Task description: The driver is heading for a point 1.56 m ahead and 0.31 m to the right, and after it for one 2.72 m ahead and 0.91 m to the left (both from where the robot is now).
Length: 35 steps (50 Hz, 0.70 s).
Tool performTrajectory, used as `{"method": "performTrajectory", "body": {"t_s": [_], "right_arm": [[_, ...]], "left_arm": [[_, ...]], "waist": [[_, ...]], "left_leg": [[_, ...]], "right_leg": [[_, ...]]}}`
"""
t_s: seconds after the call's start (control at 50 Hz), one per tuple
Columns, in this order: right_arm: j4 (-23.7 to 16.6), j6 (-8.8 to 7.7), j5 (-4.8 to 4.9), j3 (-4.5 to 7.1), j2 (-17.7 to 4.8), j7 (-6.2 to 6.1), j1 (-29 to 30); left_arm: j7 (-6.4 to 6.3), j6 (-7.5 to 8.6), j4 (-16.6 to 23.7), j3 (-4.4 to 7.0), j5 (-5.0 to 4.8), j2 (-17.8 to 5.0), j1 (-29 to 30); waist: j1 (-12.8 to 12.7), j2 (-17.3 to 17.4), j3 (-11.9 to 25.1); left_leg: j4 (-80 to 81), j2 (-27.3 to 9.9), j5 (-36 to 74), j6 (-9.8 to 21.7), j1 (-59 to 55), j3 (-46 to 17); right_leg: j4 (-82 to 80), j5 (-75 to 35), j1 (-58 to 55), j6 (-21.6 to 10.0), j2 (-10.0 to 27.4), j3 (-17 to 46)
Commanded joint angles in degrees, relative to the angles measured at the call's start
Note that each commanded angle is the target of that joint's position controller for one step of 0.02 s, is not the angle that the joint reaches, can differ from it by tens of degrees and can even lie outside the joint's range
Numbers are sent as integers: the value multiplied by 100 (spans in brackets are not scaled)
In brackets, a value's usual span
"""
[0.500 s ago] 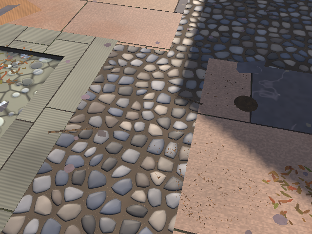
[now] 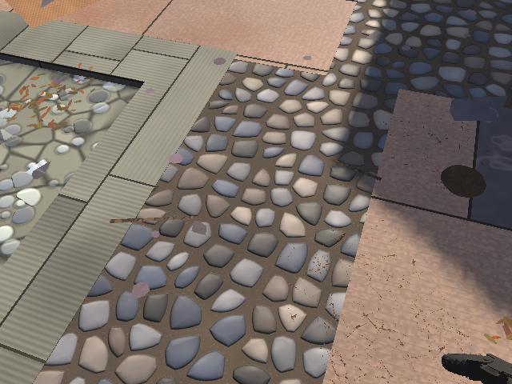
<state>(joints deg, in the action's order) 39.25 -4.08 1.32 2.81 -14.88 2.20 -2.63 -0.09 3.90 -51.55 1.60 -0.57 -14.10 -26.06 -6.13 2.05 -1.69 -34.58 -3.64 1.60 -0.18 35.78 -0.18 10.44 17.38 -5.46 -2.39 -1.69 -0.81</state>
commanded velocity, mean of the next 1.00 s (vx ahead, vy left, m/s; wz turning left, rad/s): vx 0.49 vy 0.00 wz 0.00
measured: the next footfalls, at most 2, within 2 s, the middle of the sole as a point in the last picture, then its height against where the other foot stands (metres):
left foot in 0.12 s outside the picture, level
right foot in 0.64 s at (345, 353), level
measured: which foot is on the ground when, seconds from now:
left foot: up 0.00-0.10, down 0.12-0.66, up 0.68-1.00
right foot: down 0.00-0.14, up 0.16-0.62, down 0.64-1.00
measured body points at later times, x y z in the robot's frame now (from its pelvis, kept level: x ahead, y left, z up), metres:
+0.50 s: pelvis +0.29 +0.04 +0.00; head +0.31 +0.04 +0.45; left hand +0.48 +0.29 -0.09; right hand +0.30 -0.24 -0.13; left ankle +0.22 +0.13 -0.74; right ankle +0.49 -0.13 -0.69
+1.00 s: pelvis +0.57 -0.02 +0.01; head +0.60 -0.02 +0.46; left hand +0.59 +0.26 -0.12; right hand +0.75 -0.27 -0.10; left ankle +0.75 +0.16 -0.68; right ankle +0.52 -0.10 -0.74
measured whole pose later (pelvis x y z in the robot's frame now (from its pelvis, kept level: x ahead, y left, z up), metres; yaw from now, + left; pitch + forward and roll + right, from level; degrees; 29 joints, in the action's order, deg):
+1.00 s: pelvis +0.57 -0.02 +0.01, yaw +0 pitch +1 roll -1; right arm 46.5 -3.8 0.3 2.5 -16.5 0.5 -5.8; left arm 0.8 4.9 -50.2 2.6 -0.2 -15.2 -20.2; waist -3.7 2.6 -1.1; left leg -41.0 -7.1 1.1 -0.6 38.3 -2.5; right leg 11.5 10.4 2.4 -3.6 -3.9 -2.8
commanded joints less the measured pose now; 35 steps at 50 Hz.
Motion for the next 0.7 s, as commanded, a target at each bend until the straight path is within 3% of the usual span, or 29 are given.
{"method": "performTrajectory", "body": {"t_s": [0.02, 0.06, 0.08, 0.1, 0.12, 0.14, 0.16, 0.18, 0.2, 0.22, 0.24, 0.26, 0.32, 0.38, 0.44, 0.52, 0.56, 0.6, 0.62, 0.64, 0.66, 0.68, 0.7], "right_arm": [[-646, -146, 27, 38, -354, 88, 903], [-613, -165, 9, 104, -540, 102, 685], [-517, -156, -9, 175, -687, 73, 295], [-256, -135, -9, 302, -904, 17, -580], [4, -98, -37, 394, -1145, -64, -1654], [142, -89, -158, 509, -1738, -73, -2224], [208, -77, -103, 371, -1221, -61, -2278], [203, -81, -63, 270, -981, -72, -1746], [159, -80, -64, 225, -854, -76, -1304], [155, -99, -111, 180, -706, -54, -1002], [151, -143, -181, 144, -577, -37, -819], [181, -173, -185, 144, -540, -25, -733], [381, -277, -135, 173, -670, -33, -839], [552, -249, -123, 194, -816, -121, -1120], [692, -196, -73, 204, -959, -177, -1432], [963, -82, -14, 219, -1065, -202, -1912], [1048, -2, -4, 239, -1109, -225, -1980], [1077, 71, -8, 267, -1191, -248, -1914], [1062, 109, -17, 267, -1220, -255, -1793], [1031, 137, -59, 205, -1084, -268, -1788], [880, 94, -221, 54, -712, -269, -2066], [911, -34, -134, -118, -107, -204, -2683], [927, -138, 28, 38, -811, -172, -2146]], "left_arm": [[-44, 13, 145, 266, -59, -1074, -123], [-56, -25, 135, 313, -55, -1177, -44], [-66, -53, 143, 344, -44, -1261, 8], [-77, -101, 163, 332, -19, -1236, 88], [-100, -113, 264, 268, 51, -1114, 121], [-40, -21, 414, 23, 77, -270, -638], [4, 131, 292, 76, -43, -572, -484], [37, 209, 542, 227, -222, -1055, 236], [25, 253, 661, 221, -227, -1052, 659], [0, 248, 676, 230, -130, -969, 822], [-13, 190, 630, 252, -68, -896, 690], [-13, 121, 570, 236, -51, -772, 535], [-48, -21, 646, 214, 1, -624, 703], [-38, 12, 884, 194, 58, -603, 1411], [45, 101, 1051, 117, 37, -454, 2085], [177, 150, 1314, 91, -34, -505, 2734], [244, 170, 1421, 110, -30, -599, 2848], [272, 184, 1390, 161, -28, -745, 2570], [257, 191, 1262, 242, -20, -887, 2063], [206, 186, 989, 388, -6, -1170, 1140], [155, 157, 832, 515, 60, -1680, 175], [198, 128, 691, 548, 26, -1836, -62], [195, 131, 748, 390, -8, -1245, 27]], "waist": [[122, -687, -639], [364, -768, -386], [607, -871, -45], [1079, -835, 524], [1530, -655, 1286], [1180, 931, 2314], [1313, 1084, 2617], [1228, 784, 1389], [1052, 332, 772], [852, 45, 387], [619, 191, 290], [496, 288, 292], [406, 194, 55], [592, 62, -158], [860, 1, -233], [1079, -6, -338], [1025, 38, -306], [814, 177, -102], [498, 211, 217], [86, 115, 852], [-91, -712, 1840], [198, -2055, 2478], [-39, -1311, 2056]], "left_leg": [[385, 123, 39, 166, 20, 62], [507, 278, -304, 365, -446, 148], [498, 455, -466, 489, -1049, 286], [587, 616, -418, 672, -2206, 425], [328, 32, -483, 940, -4030, -195], [642, -1596, -1778, 1893, -6274, -3044], [1729, -1867, -2790, 1987, -6169, -4537], [1915, -1648, -2962, 1635, -5262, -3671], [2049, -1429, -2465, 1472, -4315, -2875], [2215, -1183, -1808, 1388, -3514, -2278], [2377, -955, -1351, 1313, -2992, -1836], [2543, -849, -1169, 1334, -2678, -1611], [2846, -781, -661, 1470, -2236, -1090], [2930, -674, -329, 1415, -2383, -745], [2923, -535, -227, 1233, -2476, -391], [2651, -855, -240, 1198, -3285, -456], [2374, -1057, 57, 1114, -3758, -539], [1942, -1116, 947, 995, -4037, -545], [1312, -967, 1910, 893, -4017, -398], [179, -646, 2222, 725, -3609, -160], [-1785, -200, 543, 486, -2153, 110], [-3391, 792, -3311, 195, -140, -164], [-3942, 483, -3448, 287, 497, -752]], "right_leg": [[-255, -2101, 373, -775, 1588, 669], [216, -3415, 55, -657, 1652, 582], [745, -4534, -25, -593, 1609, 497], [1765, -5291, 172, -456, 1386, 292], [3214, -4360, 1278, -285, 1187, 229], [5640, -709, 3586, 123, 133, 130], [6437, 1450, 4260, 77, -83, 936], [6673, 1125, 4809, 6, 278, 846], [6429, 575, 4724, -34, 575, 646], [6080, 184, 4509, -1, 778, 548], [5816, -107, 4115, 19, 965, 602], [5689, -232, 3836, 65, 1027, 597], [5178, -571, 3947, 242, 1111, 496], [4073, -1565, 4348, 365, 1111, 442], [2854, -2427, 4046, 345, 878, 205], [2154, -2379, 4193, 239, 731, 221], [1945, -1929, 4241, 97, 671, 250], [1834, -1419, 3764, -60, 514, 128], [1701, -1337, 3014, -194, 320, -60], [1738, -1459, 1649, -390, 297, -90], [2081, -1717, -384, -882, 1498, 1275], [1142, -106, -1847, -1639, 2432, 3946], [713, 659, -1587, -1394, 2288, 4044]]}}
Velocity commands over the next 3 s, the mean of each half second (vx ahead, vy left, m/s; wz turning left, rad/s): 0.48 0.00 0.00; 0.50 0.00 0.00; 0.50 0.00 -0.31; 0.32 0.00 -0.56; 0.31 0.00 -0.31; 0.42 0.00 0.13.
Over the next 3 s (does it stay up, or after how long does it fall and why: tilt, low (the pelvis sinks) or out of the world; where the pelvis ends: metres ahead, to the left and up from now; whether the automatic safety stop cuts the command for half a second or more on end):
stays up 1.38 -0.30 0.00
